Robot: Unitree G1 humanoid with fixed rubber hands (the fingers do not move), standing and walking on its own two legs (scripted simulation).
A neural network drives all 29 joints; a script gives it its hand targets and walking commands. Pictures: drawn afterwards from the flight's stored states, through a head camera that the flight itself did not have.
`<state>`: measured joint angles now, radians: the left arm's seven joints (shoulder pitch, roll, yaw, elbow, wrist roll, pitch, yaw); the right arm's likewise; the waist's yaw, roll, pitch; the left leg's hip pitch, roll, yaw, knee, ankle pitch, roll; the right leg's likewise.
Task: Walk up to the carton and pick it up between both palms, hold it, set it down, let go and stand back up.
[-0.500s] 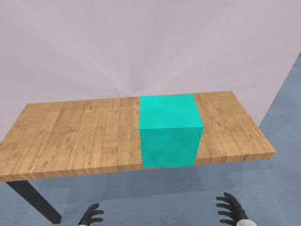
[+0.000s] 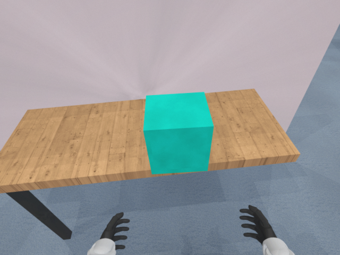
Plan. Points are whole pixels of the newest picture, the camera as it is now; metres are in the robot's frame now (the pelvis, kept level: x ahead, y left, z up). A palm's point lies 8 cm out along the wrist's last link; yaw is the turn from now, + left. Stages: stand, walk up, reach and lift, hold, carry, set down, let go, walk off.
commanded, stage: let go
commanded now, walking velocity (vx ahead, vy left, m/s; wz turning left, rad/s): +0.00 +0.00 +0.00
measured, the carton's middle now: (177, 134) +0.51 -0.01 -0.02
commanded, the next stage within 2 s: stand in 0.66 s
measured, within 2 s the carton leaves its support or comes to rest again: neither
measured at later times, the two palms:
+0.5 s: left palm out of the picture +0.16 +0.17 -0.06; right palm (277, 227) +0.20 -0.24 -0.06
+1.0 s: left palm out of the picture -0.09 +0.22 -0.14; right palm out of the picture -0.24 -0.33 -0.09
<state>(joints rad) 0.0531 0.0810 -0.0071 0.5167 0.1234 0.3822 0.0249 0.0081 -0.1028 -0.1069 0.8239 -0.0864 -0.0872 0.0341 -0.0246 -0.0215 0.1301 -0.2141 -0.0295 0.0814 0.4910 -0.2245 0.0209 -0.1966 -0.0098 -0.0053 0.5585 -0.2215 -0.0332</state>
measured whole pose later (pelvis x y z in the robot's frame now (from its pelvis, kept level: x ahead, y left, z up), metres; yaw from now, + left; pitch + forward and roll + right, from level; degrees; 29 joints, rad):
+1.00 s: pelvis -0.16 -0.06 +0.00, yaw +6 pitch -4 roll -6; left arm 0.22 0.28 0.13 0.78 0.03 0.05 0.03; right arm 0.49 -0.23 -0.06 1.01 -0.03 0.06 0.01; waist -0.06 -0.03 0.14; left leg -0.32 0.06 0.09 0.67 -0.30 0.11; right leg -0.62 0.16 0.01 0.96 -0.40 0.03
